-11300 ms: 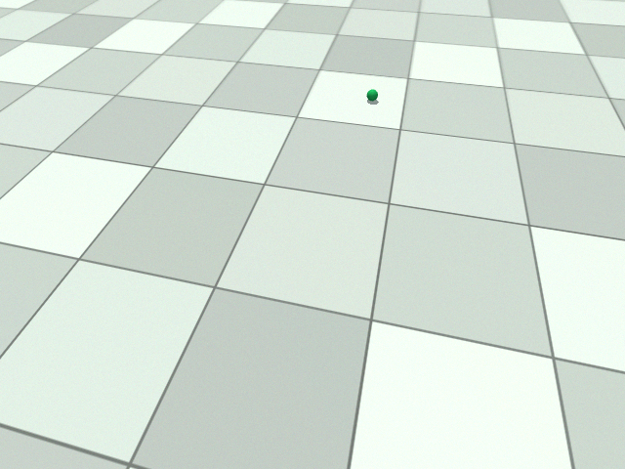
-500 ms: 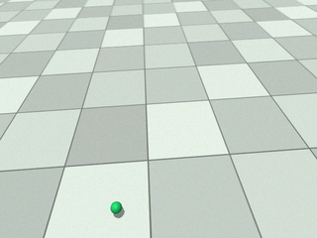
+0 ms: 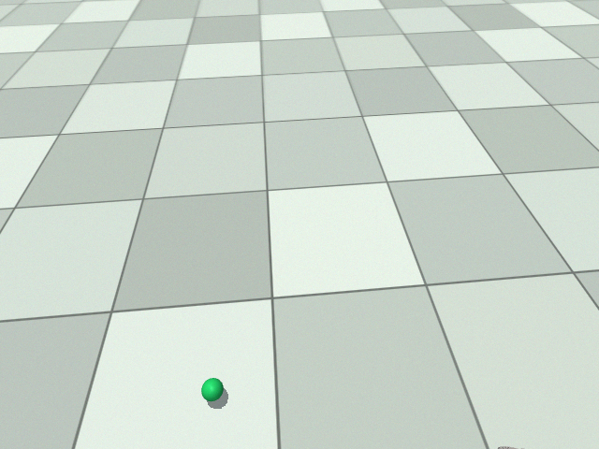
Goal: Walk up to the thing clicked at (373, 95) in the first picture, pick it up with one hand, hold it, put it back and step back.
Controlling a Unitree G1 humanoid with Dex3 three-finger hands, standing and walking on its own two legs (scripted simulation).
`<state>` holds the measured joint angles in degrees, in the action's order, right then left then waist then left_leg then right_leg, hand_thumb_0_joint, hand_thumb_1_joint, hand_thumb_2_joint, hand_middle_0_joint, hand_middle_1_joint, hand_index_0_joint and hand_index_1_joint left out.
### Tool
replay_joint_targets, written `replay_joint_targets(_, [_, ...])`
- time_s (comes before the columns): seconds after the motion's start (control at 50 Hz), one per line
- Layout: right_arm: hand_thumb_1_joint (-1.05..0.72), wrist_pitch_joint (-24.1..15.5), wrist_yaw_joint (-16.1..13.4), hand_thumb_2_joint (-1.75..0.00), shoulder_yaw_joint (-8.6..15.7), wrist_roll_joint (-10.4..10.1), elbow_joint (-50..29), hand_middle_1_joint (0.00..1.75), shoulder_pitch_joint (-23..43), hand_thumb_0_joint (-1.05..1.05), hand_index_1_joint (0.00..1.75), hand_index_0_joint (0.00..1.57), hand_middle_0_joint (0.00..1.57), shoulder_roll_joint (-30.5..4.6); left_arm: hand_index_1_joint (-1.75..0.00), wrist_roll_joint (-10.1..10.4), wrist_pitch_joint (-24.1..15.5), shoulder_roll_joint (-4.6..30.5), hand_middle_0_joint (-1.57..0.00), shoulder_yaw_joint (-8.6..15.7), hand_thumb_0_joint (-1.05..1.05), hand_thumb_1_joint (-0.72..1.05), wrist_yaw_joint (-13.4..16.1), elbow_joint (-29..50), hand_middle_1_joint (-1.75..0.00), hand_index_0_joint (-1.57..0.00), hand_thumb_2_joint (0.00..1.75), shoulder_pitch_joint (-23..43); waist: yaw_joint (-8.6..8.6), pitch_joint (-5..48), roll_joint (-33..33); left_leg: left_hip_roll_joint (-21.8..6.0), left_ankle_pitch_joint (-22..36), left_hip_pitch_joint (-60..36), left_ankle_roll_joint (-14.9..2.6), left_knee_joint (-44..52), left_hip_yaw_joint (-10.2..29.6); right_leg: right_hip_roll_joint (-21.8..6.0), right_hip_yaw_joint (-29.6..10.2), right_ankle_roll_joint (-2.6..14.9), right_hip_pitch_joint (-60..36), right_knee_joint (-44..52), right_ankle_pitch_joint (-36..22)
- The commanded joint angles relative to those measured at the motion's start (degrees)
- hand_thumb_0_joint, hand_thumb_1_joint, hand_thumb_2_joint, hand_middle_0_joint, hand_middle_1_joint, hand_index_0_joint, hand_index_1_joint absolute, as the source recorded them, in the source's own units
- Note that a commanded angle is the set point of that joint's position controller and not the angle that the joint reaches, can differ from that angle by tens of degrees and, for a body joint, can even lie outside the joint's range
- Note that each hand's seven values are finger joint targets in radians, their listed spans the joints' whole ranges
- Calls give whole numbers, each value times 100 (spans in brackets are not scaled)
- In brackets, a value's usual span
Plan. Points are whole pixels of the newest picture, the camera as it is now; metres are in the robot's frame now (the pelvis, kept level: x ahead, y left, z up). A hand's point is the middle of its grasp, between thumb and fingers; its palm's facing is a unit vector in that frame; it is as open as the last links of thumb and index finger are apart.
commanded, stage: walk up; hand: left
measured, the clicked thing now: (212, 389) +0.41 +0.31 -0.75
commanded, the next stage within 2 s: stand in 0.48 s
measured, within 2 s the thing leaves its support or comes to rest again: neither
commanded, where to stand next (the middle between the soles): +0.05 +0.01 m, yaw +2 degrees
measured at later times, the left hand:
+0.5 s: hand out of the picture +0.07 +0.25 -0.16, palm faces -0.01 -0.94 -0.33, open 7.4 cm
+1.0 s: hand out of the picture +0.06 +0.26 -0.16, palm faces -0.02 -0.94 -0.35, open 7.4 cm
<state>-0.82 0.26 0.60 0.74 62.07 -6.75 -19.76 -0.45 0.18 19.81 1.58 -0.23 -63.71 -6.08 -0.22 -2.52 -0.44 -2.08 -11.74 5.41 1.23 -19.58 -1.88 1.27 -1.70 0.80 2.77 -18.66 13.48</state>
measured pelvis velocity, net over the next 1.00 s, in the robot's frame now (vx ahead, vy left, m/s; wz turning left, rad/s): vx -0.01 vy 0.01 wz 0.01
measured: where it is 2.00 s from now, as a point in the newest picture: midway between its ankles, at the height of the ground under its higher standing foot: outside the picture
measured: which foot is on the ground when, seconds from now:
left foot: down 0.00-1.00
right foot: down 0.00-1.00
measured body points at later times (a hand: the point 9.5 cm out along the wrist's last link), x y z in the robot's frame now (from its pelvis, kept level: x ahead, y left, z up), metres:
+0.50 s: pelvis -0.01 +0.00 +0.00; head +0.00 +0.00 +0.45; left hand +0.07 +0.30 -0.13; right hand +0.07 -0.30 -0.13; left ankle -0.01 +0.13 -0.75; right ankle -0.04 -0.11 -0.75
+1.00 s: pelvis -0.01 +0.01 +0.00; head +0.00 +0.01 +0.45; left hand +0.06 +0.31 -0.13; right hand +0.06 -0.29 -0.13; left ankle -0.01 +0.13 -0.75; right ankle -0.04 -0.11 -0.75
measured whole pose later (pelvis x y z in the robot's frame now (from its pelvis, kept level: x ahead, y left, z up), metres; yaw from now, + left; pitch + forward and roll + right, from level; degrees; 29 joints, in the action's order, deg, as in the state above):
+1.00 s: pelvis -0.01 +0.01 +0.00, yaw +0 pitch -2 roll +0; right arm -0.2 0.7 -0.1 0.5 64.9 -6.0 -19.8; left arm -0.5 -0.6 20.3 -0.1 0.2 -64.0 -7.0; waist -0.3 -2.9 -0.3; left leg -1.4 -9.3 6.1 0.8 -17.3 -1.7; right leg 0.6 -1.4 0.1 3.4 -16.7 11.4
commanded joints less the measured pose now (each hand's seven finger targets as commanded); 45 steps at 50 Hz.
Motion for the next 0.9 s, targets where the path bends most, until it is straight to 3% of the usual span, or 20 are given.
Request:
replay_joint_targets(0.0, [-90,-155,-119,-90,289,-6,-335,30,165,0,30,20,20,-1236,-30,4,-162,1209,-20,215,0,90,68,331,-30,-20,90,256,-24,533,35,-575,1656,-376,-312,130,421,-728,-440,132,113,161,-1932])
replay_joint_targets(0.38, [-90,-126,-91,-90,261,5,-290,30,290,0,30,20,20,-1188,-30,-21,-165,1214,-20,191,0,90,69,317,-30,-20,90,235,-11,249,59,-502,921,-265,-295,290,423,-673,-494,94,344,379,-1280])
replay_joint_targets(0.44, [-90,-140,-86,-90,254,7,-273,30,273,0,30,20,20,-1190,-30,-29,-170,1212,-20,180,0,90,58,314,-30,-20,90,238,-7,352,116,-519,918,-353,-297,316,436,-700,-527,114,324,362,-1263])
replay_joint_targets(0.46, [-90,-114,-96,-90,221,-16,-231,30,344,0,30,20,20,-1173,-30,-12,-187,1256,-20,152,0,90,86,310,-30,-20,90,246,-4,121,133,-591,1187,-188,-240,347,506,-803,-532,70,410,401,-1427])
replay_joint_targets(0.56, [-90,-106,-101,-90,213,-34,-189,30,305,0,30,20,20,-1206,-30,-3,-214,1241,-20,130,0,90,98,303,-30,-20,90,145,11,463,132,-621,1450,-409,-255,293,501,-818,-500,49,214,347,-1676])
replay_joint_targets(0.88, [-90,-77,-67,-90,180,-25,-64,30,298,0,30,20,20,-1197,-30,-8,-216,1276,-20,53,0,90,107,275,-30,-20,90,91,-10,309,47,-606,981,-236,-237,427,586,-819,-475,49,390,477,-1137])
